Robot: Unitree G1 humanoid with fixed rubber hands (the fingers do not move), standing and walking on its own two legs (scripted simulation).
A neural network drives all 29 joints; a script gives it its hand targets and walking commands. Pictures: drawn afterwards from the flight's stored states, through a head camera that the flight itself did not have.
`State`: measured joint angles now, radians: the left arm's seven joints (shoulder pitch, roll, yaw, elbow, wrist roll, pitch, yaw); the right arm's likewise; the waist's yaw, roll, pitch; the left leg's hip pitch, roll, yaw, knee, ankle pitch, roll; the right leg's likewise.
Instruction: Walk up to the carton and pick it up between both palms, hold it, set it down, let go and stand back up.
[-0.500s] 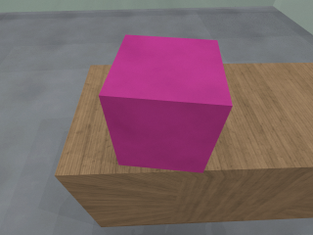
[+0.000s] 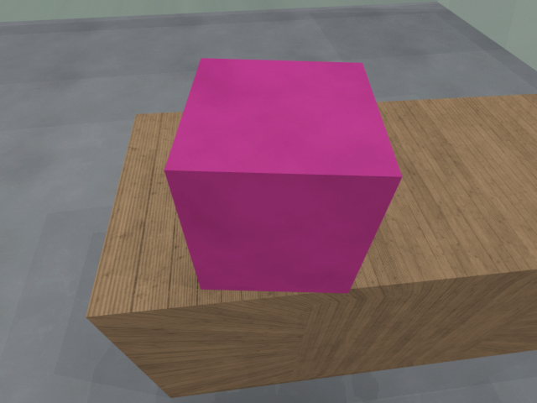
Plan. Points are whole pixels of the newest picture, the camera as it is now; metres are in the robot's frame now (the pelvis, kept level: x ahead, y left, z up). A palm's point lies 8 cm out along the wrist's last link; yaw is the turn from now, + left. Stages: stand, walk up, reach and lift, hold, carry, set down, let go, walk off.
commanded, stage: walk up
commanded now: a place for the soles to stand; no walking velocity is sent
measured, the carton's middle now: (278, 181) +0.45 -0.02 +0.07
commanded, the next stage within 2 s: reach and lift in 0.42 s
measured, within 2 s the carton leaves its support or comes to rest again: neither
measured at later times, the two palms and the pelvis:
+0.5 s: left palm out of the picture +0.05 +0.24 -0.14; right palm out of the picture +0.06 -0.28 -0.15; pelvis -0.02 -0.01 -0.02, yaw +1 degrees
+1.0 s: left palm out of the picture +0.11 +0.22 -0.08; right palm out of the picture +0.09 -0.27 -0.09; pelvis -0.05 -0.06 +0.00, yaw +1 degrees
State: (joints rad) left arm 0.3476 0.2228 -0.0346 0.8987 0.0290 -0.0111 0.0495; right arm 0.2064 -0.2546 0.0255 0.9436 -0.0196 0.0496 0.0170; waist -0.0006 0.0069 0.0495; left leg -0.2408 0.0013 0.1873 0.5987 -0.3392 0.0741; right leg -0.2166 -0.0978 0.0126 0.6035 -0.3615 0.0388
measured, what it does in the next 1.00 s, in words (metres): shifts its weight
